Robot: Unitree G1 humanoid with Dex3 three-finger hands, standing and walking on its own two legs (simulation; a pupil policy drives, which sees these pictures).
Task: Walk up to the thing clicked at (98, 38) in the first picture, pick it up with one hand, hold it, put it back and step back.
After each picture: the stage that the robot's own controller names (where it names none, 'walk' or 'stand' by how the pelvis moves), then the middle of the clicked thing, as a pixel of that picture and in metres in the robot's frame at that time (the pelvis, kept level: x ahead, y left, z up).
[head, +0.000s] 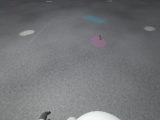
stand; (99, 37) +2.12 -0.24 -0.72
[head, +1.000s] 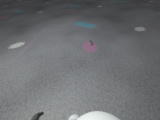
walk; (90, 43) +1.98 +0.13 -0.70
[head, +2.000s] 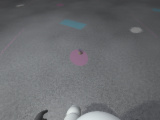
walk; (79, 52) +1.36 +0.29 -0.71
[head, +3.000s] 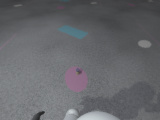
walk; (77, 71) +0.85 +0.22 -0.70
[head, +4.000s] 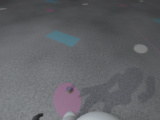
walk; (68, 90) +0.51 +0.26 -0.70
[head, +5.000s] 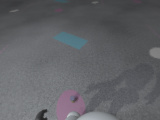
stand; (72, 99) +0.37 +0.23 -0.70
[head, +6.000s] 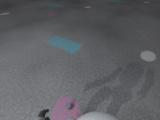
stand; (68, 106) +0.31 +0.24 -0.72
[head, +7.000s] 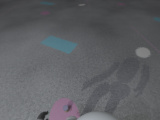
stand; (66, 108) +0.26 +0.27 -0.72
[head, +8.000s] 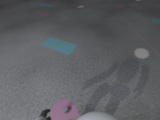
stand; (65, 110) +0.26 +0.28 -0.73
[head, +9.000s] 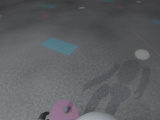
stand; (65, 110) +0.27 +0.28 -0.73
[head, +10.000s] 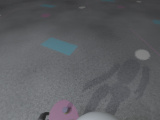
stand; (65, 110) +0.26 +0.28 -0.73
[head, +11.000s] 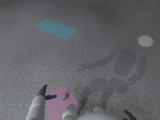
go down; (63, 97) +0.29 +0.27 -0.66
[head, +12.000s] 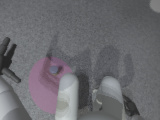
go down; (54, 70) +0.35 +0.28 -0.30
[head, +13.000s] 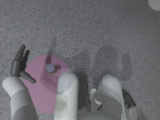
close in; (51, 69) +0.35 +0.28 -0.28
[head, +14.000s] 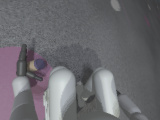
close; (33, 65) +0.35 +0.26 -0.21
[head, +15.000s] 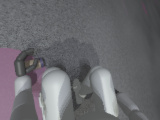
close; (32, 64) +0.37 +0.24 -0.25
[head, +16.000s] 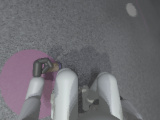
lift; (52, 67) +0.36 +0.22 -0.28
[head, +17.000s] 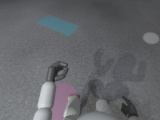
lift; (73, 98) +0.29 +0.15 -0.60
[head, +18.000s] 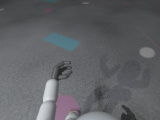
go down; (73, 113) +0.22 +0.15 -0.70
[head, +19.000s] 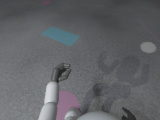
stand; (73, 111) +0.20 +0.14 -0.69
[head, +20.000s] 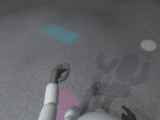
stand; (73, 111) +0.18 +0.14 -0.68
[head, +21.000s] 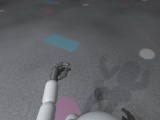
stand; out of the picture +0.16 +0.13 -0.71
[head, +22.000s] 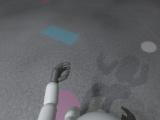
stand; (73, 113) +0.18 +0.13 -0.68
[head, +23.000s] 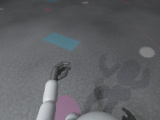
stand; (74, 118) +0.17 +0.14 -0.70
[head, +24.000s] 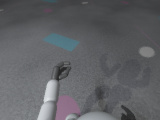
stand; (73, 118) +0.17 +0.15 -0.71
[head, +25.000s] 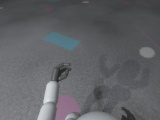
stand; (73, 117) +0.18 +0.14 -0.71
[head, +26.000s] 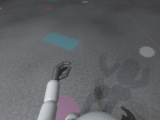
hold; (73, 117) +0.17 +0.14 -0.70
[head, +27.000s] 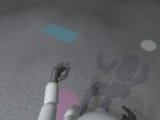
stand; (73, 110) +0.20 +0.14 -0.68
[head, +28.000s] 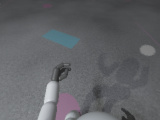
stand; (73, 115) +0.18 +0.14 -0.70
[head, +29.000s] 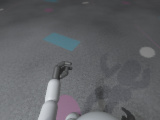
stand; (74, 117) +0.18 +0.14 -0.70
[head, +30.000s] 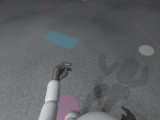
stand; (73, 115) +0.18 +0.14 -0.70
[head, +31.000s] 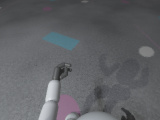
stand; (73, 116) +0.18 +0.14 -0.71
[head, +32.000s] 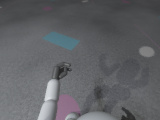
stand; (73, 116) +0.18 +0.14 -0.71
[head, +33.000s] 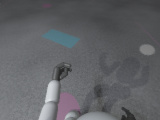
stand; (73, 114) +0.18 +0.14 -0.70
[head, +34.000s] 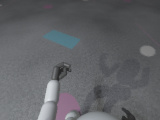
stand; (73, 114) +0.19 +0.14 -0.70
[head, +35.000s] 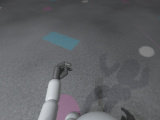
stand; (73, 116) +0.19 +0.14 -0.70
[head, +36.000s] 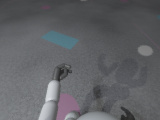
hold; (73, 115) +0.19 +0.14 -0.70
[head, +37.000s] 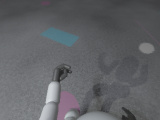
stand; (73, 113) +0.19 +0.14 -0.70
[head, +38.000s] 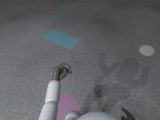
stand; (73, 115) +0.18 +0.14 -0.70
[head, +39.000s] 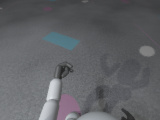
stand; (73, 116) +0.18 +0.14 -0.70
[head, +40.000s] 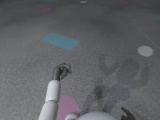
hold; (73, 117) +0.18 +0.14 -0.71
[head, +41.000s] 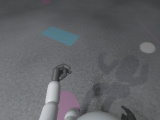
close; (73, 112) +0.18 +0.14 -0.69
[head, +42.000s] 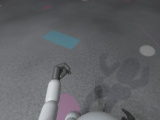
hold; (73, 116) +0.18 +0.14 -0.70
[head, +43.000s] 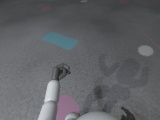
hold; (73, 117) +0.18 +0.15 -0.70
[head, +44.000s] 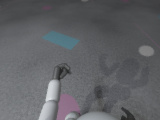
hold; (73, 116) +0.18 +0.14 -0.70
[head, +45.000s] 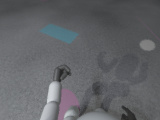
stand; (72, 110) +0.19 +0.14 -0.68
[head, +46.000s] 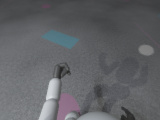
hold; (73, 115) +0.18 +0.14 -0.70
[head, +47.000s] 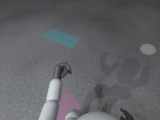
hold; (74, 114) +0.18 +0.14 -0.69
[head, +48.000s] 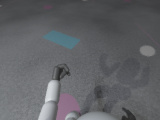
hold; (73, 116) +0.18 +0.14 -0.70
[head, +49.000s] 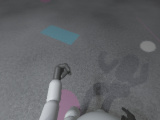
close; (73, 111) +0.19 +0.14 -0.69
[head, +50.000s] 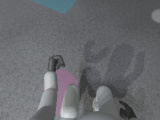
lower; (71, 92) +0.23 +0.14 -0.48
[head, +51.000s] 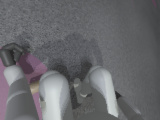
lower; (40, 84) +0.25 +0.17 -0.25
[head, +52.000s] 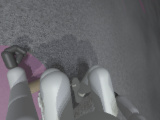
lower; (39, 84) +0.25 +0.17 -0.25
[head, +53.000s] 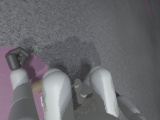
lower; (42, 84) +0.25 +0.17 -0.25
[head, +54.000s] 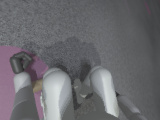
lower; (41, 83) +0.25 +0.17 -0.25
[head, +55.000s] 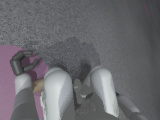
open; (41, 83) +0.25 +0.17 -0.25
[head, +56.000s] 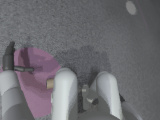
stand; (54, 82) +0.25 +0.16 -0.27
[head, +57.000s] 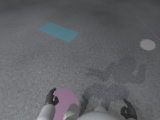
stand; (72, 111) +0.19 +0.14 -0.64
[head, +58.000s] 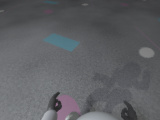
stand; (73, 118) +0.19 +0.14 -0.69
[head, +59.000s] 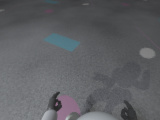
stand; (73, 119) +0.18 +0.14 -0.69
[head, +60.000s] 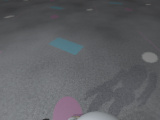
walk; (76, 119) +0.20 +0.14 -0.75
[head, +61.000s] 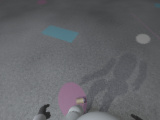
walk; (80, 100) +0.31 +0.09 -0.72
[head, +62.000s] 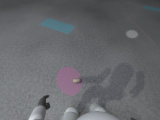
walk; (76, 80) +0.59 +0.13 -0.72
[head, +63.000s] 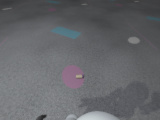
stand; (79, 76) +0.80 +0.17 -0.73
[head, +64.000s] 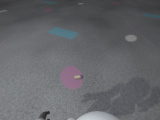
stand; (77, 77) +0.79 +0.19 -0.75
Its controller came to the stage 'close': yes
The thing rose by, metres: 0.01
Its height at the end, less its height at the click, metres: -0.02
